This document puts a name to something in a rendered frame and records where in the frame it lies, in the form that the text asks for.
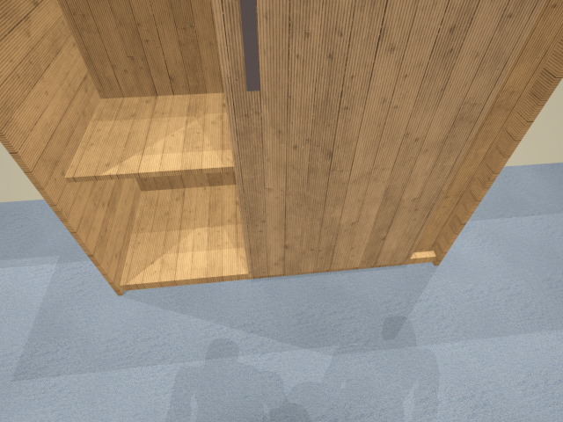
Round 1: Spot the handle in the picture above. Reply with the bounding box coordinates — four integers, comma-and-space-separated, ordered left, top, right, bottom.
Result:
240, 0, 260, 91

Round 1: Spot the wardrobe door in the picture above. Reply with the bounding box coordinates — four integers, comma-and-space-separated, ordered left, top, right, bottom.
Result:
212, 0, 546, 277
414, 0, 563, 252

